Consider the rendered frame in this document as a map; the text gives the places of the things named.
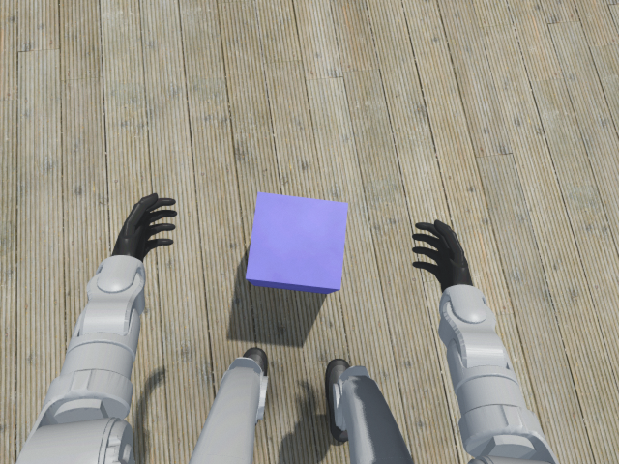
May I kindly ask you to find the carton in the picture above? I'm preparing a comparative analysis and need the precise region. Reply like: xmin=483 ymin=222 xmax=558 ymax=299
xmin=246 ymin=192 xmax=348 ymax=294

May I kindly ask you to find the robot right forearm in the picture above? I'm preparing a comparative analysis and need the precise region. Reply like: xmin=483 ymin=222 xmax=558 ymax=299
xmin=438 ymin=284 xmax=560 ymax=464

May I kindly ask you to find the right robot thigh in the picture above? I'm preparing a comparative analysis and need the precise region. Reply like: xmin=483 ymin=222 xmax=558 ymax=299
xmin=333 ymin=376 xmax=414 ymax=464

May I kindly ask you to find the left robot hand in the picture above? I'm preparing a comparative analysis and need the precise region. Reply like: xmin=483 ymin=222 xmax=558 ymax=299
xmin=111 ymin=193 xmax=177 ymax=263

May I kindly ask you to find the right robot hand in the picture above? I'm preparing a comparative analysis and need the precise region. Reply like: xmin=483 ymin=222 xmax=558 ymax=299
xmin=412 ymin=219 xmax=473 ymax=294

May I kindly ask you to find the left robot shin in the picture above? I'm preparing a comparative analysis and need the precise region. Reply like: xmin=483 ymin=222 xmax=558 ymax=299
xmin=221 ymin=357 xmax=262 ymax=380

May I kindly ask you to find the robot left forearm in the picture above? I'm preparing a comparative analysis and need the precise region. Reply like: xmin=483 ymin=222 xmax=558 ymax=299
xmin=15 ymin=255 xmax=146 ymax=464

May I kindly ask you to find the robot left upper arm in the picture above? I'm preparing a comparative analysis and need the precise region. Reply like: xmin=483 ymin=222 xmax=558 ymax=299
xmin=19 ymin=417 xmax=135 ymax=464

